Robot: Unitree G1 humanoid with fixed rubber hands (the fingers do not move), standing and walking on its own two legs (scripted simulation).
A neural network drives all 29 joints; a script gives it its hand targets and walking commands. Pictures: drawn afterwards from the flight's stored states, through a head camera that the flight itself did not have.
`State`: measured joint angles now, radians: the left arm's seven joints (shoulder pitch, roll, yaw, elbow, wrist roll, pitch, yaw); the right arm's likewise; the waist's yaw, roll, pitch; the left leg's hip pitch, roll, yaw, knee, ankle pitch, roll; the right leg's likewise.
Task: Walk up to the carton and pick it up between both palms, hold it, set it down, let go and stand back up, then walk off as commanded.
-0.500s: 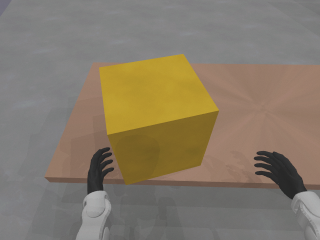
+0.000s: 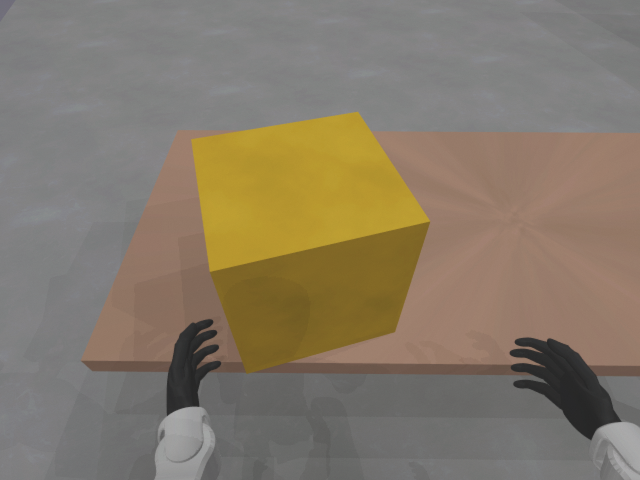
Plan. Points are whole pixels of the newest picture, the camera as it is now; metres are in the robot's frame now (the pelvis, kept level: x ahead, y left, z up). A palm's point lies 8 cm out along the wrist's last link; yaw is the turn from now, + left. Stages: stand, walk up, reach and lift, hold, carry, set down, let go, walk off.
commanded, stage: set down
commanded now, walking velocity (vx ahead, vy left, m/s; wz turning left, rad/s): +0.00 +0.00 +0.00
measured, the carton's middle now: (301, 244) +0.43 +0.07 +0.02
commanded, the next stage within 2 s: let go in 2.00 s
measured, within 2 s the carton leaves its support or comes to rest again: neither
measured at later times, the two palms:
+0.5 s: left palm (174, 412) +0.19 +0.21 -0.02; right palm (551, 413) +0.21 -0.24 -0.02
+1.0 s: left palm (168, 433) +0.17 +0.22 -0.04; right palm (527, 432) +0.19 -0.22 -0.04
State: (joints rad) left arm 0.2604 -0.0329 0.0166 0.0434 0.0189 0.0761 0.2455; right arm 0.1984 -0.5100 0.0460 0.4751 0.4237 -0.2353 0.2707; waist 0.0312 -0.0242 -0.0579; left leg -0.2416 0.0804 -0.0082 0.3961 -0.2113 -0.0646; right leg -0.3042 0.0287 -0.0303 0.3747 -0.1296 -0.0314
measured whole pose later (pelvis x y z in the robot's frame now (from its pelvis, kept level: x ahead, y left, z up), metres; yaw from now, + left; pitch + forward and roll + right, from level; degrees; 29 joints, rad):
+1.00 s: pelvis +0.02 +0.01 +0.00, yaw +0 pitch +0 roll -1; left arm 0.35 0.04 0.04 0.14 0.03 0.10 0.12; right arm 0.25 -0.29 0.03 0.51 0.19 -0.22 0.10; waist 0.03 -0.03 0.03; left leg -0.16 0.07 -0.01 0.40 -0.24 -0.05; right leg -0.22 0.02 -0.03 0.38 -0.16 -0.02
